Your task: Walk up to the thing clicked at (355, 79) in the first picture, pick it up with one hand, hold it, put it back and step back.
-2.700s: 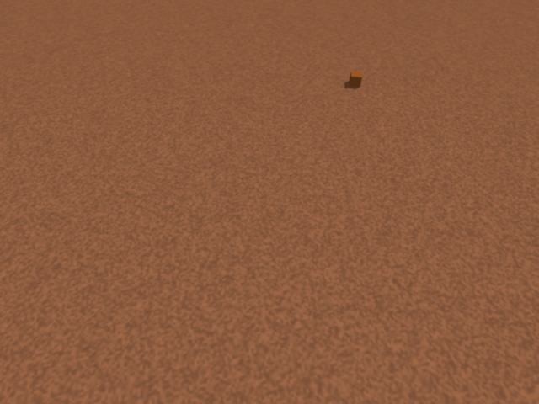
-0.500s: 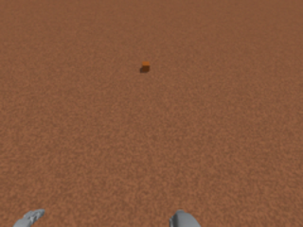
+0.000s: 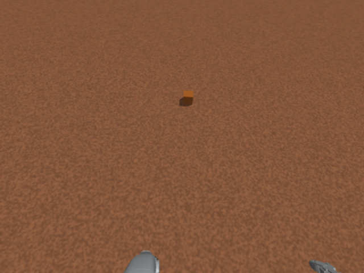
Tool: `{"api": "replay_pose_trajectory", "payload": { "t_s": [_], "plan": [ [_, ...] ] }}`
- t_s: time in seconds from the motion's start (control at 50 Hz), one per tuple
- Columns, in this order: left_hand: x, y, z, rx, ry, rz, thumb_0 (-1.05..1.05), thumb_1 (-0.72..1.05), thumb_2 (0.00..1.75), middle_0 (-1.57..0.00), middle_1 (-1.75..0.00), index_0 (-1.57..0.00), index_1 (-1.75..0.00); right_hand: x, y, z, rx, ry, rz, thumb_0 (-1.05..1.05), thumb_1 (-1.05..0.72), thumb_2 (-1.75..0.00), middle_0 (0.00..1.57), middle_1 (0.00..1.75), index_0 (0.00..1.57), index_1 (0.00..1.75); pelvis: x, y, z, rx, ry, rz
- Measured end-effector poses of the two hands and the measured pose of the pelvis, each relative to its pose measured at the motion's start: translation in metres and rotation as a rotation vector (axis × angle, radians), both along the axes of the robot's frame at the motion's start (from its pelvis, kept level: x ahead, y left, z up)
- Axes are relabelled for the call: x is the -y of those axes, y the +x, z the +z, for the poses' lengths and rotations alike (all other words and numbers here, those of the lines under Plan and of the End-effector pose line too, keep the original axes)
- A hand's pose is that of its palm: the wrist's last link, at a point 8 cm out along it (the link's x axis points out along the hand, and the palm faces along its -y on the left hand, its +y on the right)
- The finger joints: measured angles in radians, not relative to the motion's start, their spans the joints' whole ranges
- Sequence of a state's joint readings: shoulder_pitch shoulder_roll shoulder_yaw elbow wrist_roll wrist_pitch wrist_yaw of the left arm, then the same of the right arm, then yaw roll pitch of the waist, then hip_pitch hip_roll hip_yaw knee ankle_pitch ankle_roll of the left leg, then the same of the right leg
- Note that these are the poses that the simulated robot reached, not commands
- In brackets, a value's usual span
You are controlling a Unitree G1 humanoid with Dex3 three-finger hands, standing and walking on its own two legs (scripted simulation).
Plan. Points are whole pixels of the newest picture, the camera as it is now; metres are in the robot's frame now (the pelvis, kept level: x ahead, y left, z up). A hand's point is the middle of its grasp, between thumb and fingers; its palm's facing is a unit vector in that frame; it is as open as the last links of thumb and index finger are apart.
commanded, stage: walk up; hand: left
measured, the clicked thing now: (188, 97) +1.44 +0.02 -0.73
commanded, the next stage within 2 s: none
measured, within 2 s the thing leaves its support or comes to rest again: neither
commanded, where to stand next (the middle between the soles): +1.09 -0.29 m, yaw +3 degrees
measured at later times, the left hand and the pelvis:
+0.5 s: hand (119, 171) +0.40 +0.22 -0.13, palm faces -0.10 -0.93 -0.36, open 7.4 cm; pelvis +0.26 -0.06 +0.00, yaw -2 degrees
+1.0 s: hand (155, 147) +0.51 +0.13 -0.15, palm faces +0.01 -0.94 -0.33, open 7.4 cm; pelvis +0.49 -0.14 +0.00, yaw +0 degrees
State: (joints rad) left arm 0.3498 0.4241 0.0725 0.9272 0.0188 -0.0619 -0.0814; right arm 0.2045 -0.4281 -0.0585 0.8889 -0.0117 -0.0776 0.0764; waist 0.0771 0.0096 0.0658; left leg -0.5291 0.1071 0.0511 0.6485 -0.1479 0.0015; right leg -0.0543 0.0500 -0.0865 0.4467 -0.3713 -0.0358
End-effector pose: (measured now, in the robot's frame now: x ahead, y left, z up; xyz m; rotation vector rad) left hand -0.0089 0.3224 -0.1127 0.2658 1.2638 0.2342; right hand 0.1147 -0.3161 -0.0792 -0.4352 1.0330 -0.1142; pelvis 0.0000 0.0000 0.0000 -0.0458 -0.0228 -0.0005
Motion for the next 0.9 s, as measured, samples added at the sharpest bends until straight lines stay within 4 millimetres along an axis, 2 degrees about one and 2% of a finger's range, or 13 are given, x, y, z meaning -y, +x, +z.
{"api": "replay_pose_trajectory", "payload": {
  "t_s": [0.06,0.12,0.18,0.28,0.36,0.44,0.52,0.58,0.64,0.72,0.78,0.9],
  "plan": [
    [-0.007,0.032,-0.021,-0.025,-0.013,0.010,0.00,0.90,0.90,-0.20,-0.30,-0.20,-0.30,-0.005,0.046,-0.001,0.025,-0.034,0.008,0.00,-0.90,-0.89,0.20,0.30,0.20,0.30,-0.006,0.041,-0.012,0.003,0.015,0.007],
    [-0.004,0.075,-0.029,-0.038,-0.026,-0.006,0.01,0.91,0.90,-0.20,-0.30,-0.20,-0.30,-0.009,0.076,0.003,0.074,-0.046,-0.010,0.00,-0.90,-0.89,0.20,0.30,0.21,0.30,-0.010,0.072,-0.014,0.013,0.037,-0.006],
    [0.002,0.129,-0.022,-0.013,-0.040,-0.072,0.01,0.91,0.90,-0.20,-0.30,-0.20,-0.30,-0.009,0.089,0.014,0.102,-0.033,-0.072,0.00,-0.90,-0.89,0.20,0.30,0.21,0.30,-0.009,0.102,-0.004,0.026,0.034,-0.021],
    [0.008,0.225,-0.002,0.106,-0.038,-0.124,0.00,0.91,0.90,-0.20,-0.30,-0.20,-0.30,0.002,0.095,0.021,0.045,-0.030,-0.123,0.00,-0.90,-0.89,0.20,0.30,0.21,0.30,0.001,0.150,0.008,0.036,0.044,-0.017],
    [0.018,0.290,0.012,0.155,-0.023,-0.157,0.00,0.91,0.90,-0.20,-0.30,-0.20,-0.30,0.021,0.102,0.015,-0.025,-0.027,-0.157,0.00,-0.90,-0.89,0.20,0.30,0.21,0.30,0.015,0.188,0.011,0.033,0.055,-0.025],
    [0.037,0.353,0.021,0.168,0.001,-0.189,0.00,0.91,0.90,-0.20,-0.30,-0.20,-0.30,0.048,0.117,0.002,-0.082,-0.019,-0.199,0.00,-0.90,-0.89,0.20,0.30,0.21,0.31,0.036,0.229,0.007,0.023,0.074,-0.031],
    [0.068,0.418,0.023,0.196,0.036,-0.209,0.00,0.91,0.90,-0.20,-0.30,-0.20,-0.30,0.084,0.145,-0.024,-0.133,-0.010,-0.230,0.00,-0.90,-0.89,0.20,0.30,0.21,0.31,0.066,0.277,-0.008,0.011,0.095,-0.032],
    [0.098,0.457,0.025,0.236,0.053,-0.209,0.00,0.91,0.90,-0.20,-0.30,-0.20,-0.30,0.108,0.178,-0.043,-0.164,-0.004,-0.234,0.00,-0.90,-0.89,0.20,0.30,0.21,0.30,0.088,0.306,-0.015,0.020,0.053,-0.031],
    [0.122,0.474,0.033,0.262,0.046,-0.184,0.00,0.91,0.90,-0.20,-0.30,-0.20,-0.30,0.117,0.219,-0.043,-0.162,0.024,-0.204,0.01,-0.90,-0.89,0.20,0.30,0.20,0.30,0.105,0.329,-0.007,0.027,0.081,-0.032],
    [0.142,0.479,0.040,0.218,0.043,-0.148,0.00,0.91,0.90,-0.20,-0.30,-0.20,-0.30,0.127,0.279,-0.030,-0.101,0.055,-0.172,0.00,-0.90,-0.89,0.20,0.30,0.20,0.30,0.121,0.362,0.008,0.029,0.078,-0.041],
    [0.148,0.480,0.037,0.170,0.044,-0.130,0.00,0.91,0.90,-0.20,-0.30,-0.20,-0.30,0.135,0.317,-0.022,-0.068,0.055,-0.150,0.00,-0.90,-0.89,0.20,0.30,0.20,0.30,0.130,0.387,0.011,0.028,0.056,-0.042],
    [0.151,0.493,0.022,0.112,0.031,-0.078,0.00,0.90,0.90,-0.20,-0.30,-0.20,-0.30,0.148,0.380,-0.013,-0.101,0.019,-0.109,0.00,-0.90,-0.89,0.20,0.30,0.20,0.30,0.142,0.439,0.008,0.022,0.017,-0.014]
  ]
}}
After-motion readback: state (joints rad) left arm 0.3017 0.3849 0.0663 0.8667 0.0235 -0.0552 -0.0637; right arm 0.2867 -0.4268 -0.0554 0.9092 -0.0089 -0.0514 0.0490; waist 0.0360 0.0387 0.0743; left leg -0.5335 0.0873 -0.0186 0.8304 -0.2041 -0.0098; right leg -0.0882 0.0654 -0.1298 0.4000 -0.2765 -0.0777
